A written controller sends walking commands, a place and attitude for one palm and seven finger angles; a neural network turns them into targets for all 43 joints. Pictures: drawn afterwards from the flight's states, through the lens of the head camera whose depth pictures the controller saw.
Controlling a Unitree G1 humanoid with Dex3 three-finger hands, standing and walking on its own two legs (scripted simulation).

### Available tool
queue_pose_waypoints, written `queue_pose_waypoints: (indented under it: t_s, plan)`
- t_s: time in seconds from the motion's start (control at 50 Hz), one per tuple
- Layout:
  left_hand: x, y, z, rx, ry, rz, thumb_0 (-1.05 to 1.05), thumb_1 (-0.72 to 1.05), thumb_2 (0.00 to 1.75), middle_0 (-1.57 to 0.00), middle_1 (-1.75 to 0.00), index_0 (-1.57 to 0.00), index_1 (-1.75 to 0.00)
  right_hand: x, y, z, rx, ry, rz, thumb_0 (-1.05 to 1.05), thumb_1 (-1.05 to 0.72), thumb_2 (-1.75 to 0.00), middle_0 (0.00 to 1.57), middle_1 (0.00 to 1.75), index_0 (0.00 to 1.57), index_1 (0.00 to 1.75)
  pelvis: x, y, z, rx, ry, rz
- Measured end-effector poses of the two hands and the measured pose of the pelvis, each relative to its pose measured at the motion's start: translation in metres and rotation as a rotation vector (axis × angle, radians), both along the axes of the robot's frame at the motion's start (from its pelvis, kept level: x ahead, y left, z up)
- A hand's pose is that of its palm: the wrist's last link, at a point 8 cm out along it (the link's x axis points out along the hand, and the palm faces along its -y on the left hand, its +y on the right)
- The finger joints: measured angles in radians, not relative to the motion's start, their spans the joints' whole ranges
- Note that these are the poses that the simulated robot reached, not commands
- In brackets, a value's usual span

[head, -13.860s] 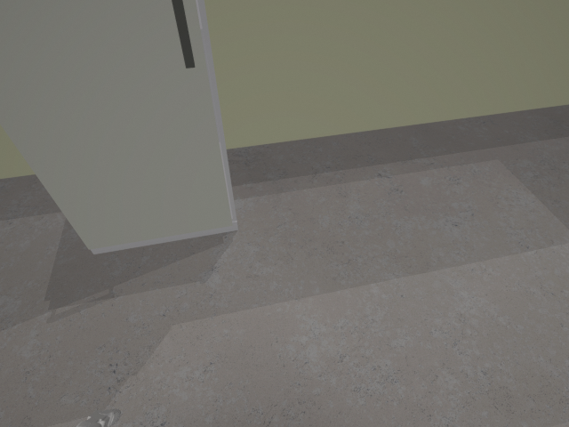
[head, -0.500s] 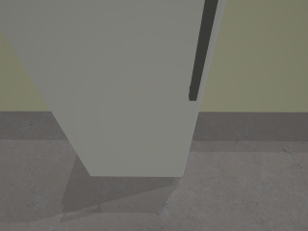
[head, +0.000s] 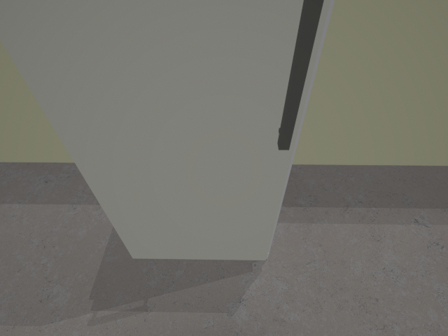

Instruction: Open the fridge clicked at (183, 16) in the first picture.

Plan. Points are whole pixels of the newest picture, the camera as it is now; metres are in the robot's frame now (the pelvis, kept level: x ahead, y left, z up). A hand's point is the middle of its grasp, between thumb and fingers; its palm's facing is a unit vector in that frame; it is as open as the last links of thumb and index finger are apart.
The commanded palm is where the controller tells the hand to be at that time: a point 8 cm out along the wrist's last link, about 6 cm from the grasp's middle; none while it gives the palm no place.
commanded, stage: shuffle to correct the standing spot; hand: right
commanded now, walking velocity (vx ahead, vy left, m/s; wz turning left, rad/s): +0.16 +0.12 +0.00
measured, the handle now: (297, 64) +0.53 -0.10 +0.24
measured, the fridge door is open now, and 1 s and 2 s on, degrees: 0 0 0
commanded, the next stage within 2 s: come to a stop and stand still in 0.06 s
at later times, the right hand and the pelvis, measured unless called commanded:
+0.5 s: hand out of the picture +0.02 -0.12 -0.18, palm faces +0.08 +0.99 -0.14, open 7.4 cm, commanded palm none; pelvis +0.05 +0.03 -0.01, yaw +0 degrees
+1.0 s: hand out of the picture +0.08 -0.22 -0.16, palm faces -0.03 +0.96 -0.28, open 7.4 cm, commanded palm none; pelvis +0.00 -0.02 -0.01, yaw +2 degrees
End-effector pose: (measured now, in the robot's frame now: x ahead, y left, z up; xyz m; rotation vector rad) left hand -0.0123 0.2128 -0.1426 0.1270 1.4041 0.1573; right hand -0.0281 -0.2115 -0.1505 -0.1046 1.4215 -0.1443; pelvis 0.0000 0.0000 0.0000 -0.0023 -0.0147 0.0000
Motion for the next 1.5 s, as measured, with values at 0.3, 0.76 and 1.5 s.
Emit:
queue_pose_waypoints:
  t_s: [0.3,0.76,1.5]
  plan:
    - [0.028,0.016,-0.011,-0.021,0.066,0.017,0.01,0.91,0.9,-0.2,-0.3,-0.2,-0.3,0.007,0.041,-0.004,0.016,0.079,-0.06,0.0,-0.91,-0.9,0.2,0.3,0.2,0.3,0.047,0.028,-0.009,0.011,0.026,-0.01]
    - [0.11,0.014,-0.005,0.016,-0.249,-0.012,0.01,0.91,0.9,-0.2,-0.3,-0.2,-0.3,0.089,-0.031,0.005,-0.119,-0.145,0.059,0.01,-0.91,-0.9,0.2,0.3,0.2,0.3,0.029,-0.001,-0.014,0.001,0.007,0.024]
    - [0.042,0.022,0.003,0.061,-0.072,-0.015,0.01,0.9,0.9,-0.2,-0.3,-0.2,-0.3,0.065,-0.045,0.009,-0.081,-0.058,0.109,0.01,-0.91,-0.9,0.2,0.3,0.2,0.3,0.015,-0.012,-0.001,-0.003,0.006,0.039]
